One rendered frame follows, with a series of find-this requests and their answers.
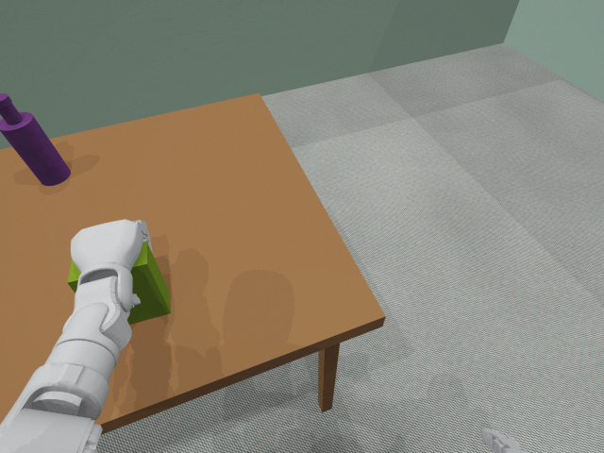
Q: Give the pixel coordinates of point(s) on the robot left upper arm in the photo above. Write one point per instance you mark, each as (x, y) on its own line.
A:
(33, 431)

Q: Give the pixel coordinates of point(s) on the robot right hand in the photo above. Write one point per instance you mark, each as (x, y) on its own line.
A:
(500, 443)

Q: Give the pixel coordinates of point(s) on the robot left forearm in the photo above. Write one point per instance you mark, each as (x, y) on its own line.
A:
(74, 379)

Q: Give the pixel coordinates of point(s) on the table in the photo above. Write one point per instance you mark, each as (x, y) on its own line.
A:
(258, 275)

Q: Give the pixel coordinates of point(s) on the robot left hand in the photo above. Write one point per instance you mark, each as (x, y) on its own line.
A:
(119, 242)

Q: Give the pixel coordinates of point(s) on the sponge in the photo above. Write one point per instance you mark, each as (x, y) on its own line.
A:
(148, 285)

